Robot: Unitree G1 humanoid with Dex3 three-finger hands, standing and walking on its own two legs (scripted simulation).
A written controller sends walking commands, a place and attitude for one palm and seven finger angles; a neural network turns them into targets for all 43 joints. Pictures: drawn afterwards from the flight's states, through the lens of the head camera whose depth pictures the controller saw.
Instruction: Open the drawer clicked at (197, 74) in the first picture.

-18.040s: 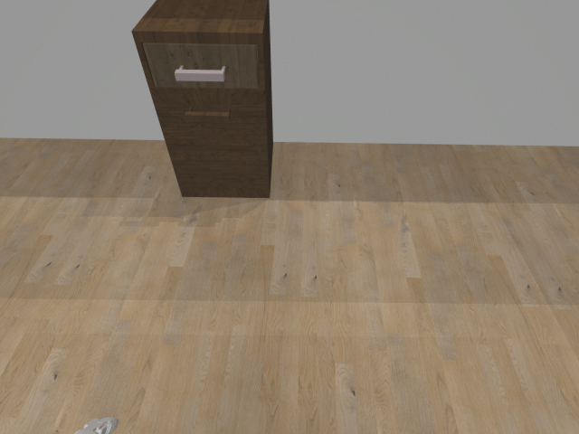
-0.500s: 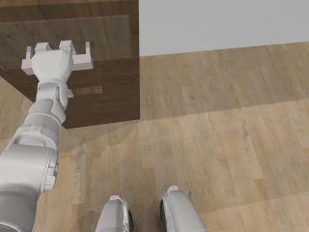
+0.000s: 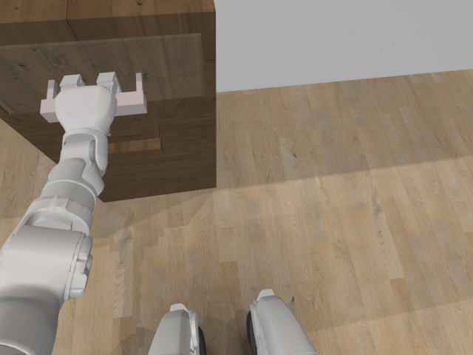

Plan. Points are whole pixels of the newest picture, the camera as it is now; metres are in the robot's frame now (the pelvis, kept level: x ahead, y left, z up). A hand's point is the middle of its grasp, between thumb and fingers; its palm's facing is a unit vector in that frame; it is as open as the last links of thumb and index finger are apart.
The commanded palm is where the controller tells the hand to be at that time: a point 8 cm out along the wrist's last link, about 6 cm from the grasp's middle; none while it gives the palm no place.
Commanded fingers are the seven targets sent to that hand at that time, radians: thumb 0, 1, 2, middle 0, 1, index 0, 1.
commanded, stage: pull the drawer open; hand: left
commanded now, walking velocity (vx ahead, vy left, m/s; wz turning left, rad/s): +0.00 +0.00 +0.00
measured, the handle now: (96, 94) +0.57 +0.20 +0.00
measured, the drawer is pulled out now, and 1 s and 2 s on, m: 0.00 0.11 0.22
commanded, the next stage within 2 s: none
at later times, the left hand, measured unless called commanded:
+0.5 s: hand (101, 146) +0.48 +0.19 -0.02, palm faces -0.05 -0.05 -1.00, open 6.1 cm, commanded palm +0.44 +0.19 +0.02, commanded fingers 0.00 0.90 0.90 -0.40 -1.35 -0.40 -1.35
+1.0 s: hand (100, 182) +0.41 +0.19 -0.02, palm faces -0.03 -0.05 -1.00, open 6.1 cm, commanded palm +0.38 +0.19 +0.02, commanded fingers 0.00 0.90 0.90 -0.40 -1.35 -0.40 -1.35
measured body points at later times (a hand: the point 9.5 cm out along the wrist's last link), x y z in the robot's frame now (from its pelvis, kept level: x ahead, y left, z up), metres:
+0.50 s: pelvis +0.02 +0.00 +0.02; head +0.16 +0.00 +0.45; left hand +0.48 +0.19 +0.03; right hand +0.04 -0.26 -0.11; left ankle -0.01 +0.10 -0.63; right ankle +0.02 -0.12 -0.63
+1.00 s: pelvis +0.02 +0.00 +0.03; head +0.13 -0.01 +0.47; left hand +0.41 +0.19 +0.03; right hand +0.09 -0.26 -0.11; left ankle -0.01 +0.10 -0.63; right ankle +0.02 -0.12 -0.63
